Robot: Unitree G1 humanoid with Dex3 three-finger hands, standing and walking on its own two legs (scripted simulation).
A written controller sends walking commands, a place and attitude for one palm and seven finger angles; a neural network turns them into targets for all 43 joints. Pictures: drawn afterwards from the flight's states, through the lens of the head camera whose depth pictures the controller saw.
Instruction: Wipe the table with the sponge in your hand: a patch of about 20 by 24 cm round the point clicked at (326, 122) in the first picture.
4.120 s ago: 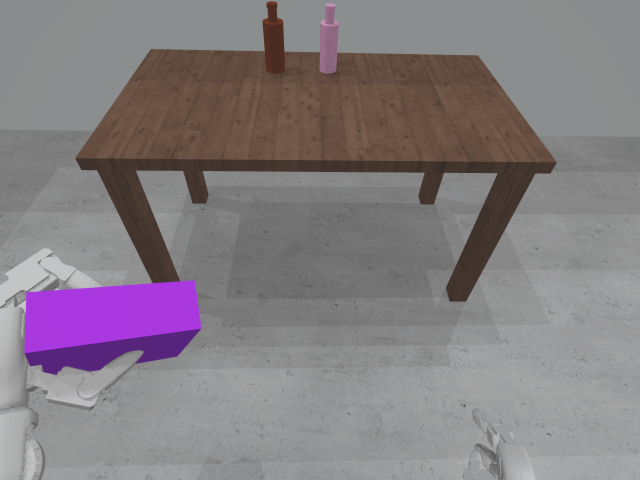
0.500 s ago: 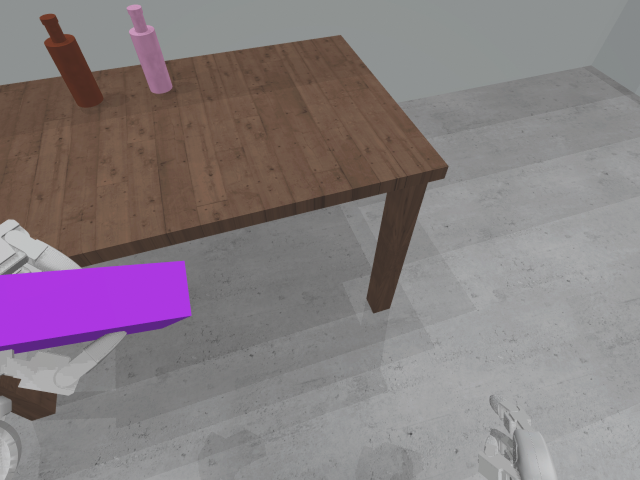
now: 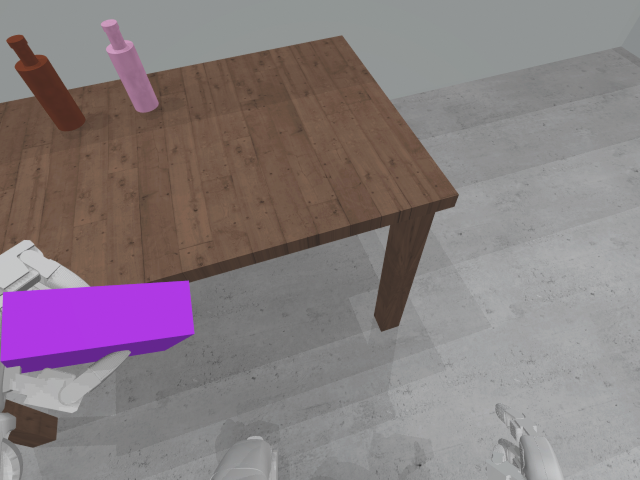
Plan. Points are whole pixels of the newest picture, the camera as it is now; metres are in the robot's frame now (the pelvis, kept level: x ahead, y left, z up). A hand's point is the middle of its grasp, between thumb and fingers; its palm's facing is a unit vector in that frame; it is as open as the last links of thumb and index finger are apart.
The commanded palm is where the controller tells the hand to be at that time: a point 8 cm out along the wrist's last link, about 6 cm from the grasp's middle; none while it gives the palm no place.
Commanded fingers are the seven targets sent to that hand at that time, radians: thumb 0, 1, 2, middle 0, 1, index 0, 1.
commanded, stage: take the last steps up to it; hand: left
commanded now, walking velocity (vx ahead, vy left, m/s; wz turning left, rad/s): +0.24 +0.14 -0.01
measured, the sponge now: (128, 324) +0.24 +0.19 +0.14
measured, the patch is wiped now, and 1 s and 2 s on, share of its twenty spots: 0.00 0.00 0.00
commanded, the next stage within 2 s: come to a stop and stand still in 0.36 s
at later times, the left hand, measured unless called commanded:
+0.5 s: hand (73, 226) +0.32 +0.25 +0.18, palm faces +0.36 -0.79 -0.50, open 9.1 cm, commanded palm +0.27 +0.30 +0.18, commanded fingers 0.00 0.10 1.30 -1.20 -1.60 -1.20 -1.60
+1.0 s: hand (57, 228) +0.33 +0.28 +0.17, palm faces +0.38 -0.82 -0.42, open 9.1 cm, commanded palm +0.27 +0.32 +0.18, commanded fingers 0.00 0.10 1.30 -1.20 -1.60 -1.20 -1.60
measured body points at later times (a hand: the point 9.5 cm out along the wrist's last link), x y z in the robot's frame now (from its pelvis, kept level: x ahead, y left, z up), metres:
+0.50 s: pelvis +0.10 +0.03 -0.01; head +0.13 +0.01 +0.44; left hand +0.29 +0.29 +0.21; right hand +0.26 -0.16 -0.12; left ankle +0.10 +0.16 -0.74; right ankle +0.12 -0.05 -0.74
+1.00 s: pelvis +0.10 +0.04 -0.01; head +0.13 +0.05 +0.44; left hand +0.30 +0.32 +0.19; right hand +0.27 -0.20 -0.08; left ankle +0.13 +0.17 -0.74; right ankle +0.12 -0.05 -0.73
